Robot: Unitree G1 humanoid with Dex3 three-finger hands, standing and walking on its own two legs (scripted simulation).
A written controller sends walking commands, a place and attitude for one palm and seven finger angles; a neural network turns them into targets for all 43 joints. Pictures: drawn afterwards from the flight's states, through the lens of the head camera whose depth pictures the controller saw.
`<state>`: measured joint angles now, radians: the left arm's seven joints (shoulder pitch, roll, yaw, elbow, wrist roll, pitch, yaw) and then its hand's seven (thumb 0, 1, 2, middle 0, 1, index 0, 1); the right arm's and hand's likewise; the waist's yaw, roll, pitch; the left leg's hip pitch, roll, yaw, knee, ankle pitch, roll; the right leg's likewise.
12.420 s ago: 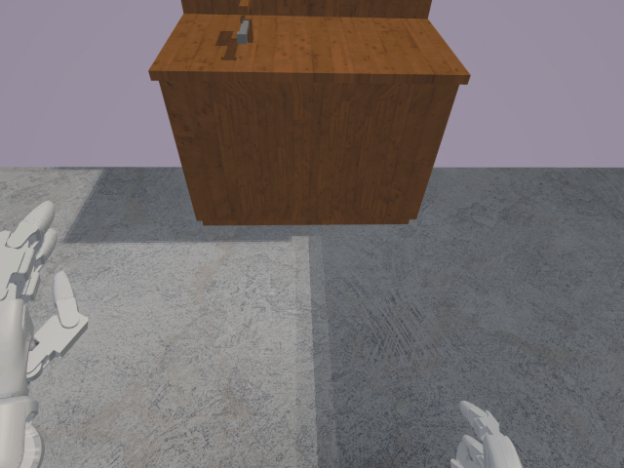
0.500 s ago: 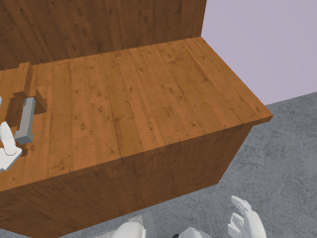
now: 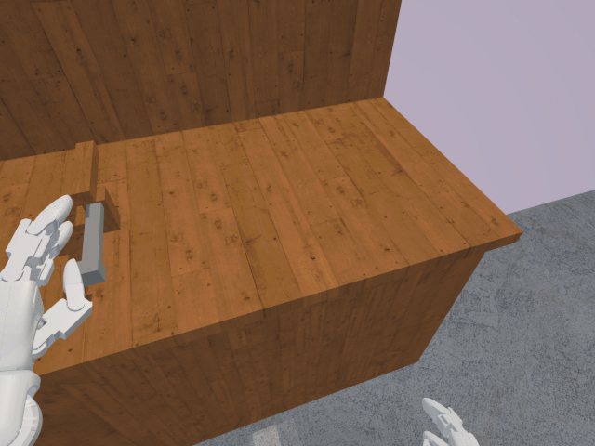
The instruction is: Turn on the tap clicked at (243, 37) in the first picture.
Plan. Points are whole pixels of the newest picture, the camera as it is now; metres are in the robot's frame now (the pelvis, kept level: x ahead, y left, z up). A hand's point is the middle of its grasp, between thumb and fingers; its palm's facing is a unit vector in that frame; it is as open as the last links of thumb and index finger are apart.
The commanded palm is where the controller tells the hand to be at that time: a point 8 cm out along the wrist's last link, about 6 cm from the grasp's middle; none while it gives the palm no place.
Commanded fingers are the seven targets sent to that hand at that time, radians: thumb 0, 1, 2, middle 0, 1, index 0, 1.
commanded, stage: come to a stop and stand still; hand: left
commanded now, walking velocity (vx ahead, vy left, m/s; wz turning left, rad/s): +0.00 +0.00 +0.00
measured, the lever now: (91, 271) +0.31 +0.32 +0.06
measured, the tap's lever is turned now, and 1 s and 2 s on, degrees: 0 0 0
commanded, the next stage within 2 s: look again from close up in 0.94 s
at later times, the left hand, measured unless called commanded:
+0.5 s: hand (50, 276) +0.24 +0.29 +0.16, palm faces +0.43 -0.83 -0.36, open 7.4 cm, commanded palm +0.18 +0.31 +0.19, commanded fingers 0.00 0.90 0.90 -0.20 -0.30 -0.20 -0.30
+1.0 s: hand (78, 273) +0.24 +0.25 +0.17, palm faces +0.40 -0.85 -0.35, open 7.4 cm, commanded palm +0.18 +0.29 +0.19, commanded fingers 0.00 0.90 0.90 -0.20 -0.30 -0.20 -0.30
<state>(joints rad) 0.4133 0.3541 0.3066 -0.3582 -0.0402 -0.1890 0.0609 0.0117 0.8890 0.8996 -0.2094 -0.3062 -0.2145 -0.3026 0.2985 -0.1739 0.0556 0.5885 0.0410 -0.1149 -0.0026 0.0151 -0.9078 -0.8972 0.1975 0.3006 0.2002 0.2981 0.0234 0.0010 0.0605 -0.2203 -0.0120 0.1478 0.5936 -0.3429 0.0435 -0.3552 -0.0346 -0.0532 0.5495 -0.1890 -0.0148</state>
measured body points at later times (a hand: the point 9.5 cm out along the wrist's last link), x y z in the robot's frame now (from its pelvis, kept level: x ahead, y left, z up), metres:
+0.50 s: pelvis +0.03 +0.02 +0.01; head +0.05 +0.04 +0.46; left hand +0.21 +0.33 +0.18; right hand +0.23 -0.18 -0.06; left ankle +0.03 +0.08 -0.73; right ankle +0.06 -0.11 -0.73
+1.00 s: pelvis +0.03 +0.00 +0.01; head +0.05 +0.02 +0.46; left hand +0.21 +0.30 +0.19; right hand +0.21 -0.22 -0.06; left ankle +0.03 +0.08 -0.73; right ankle +0.06 -0.11 -0.73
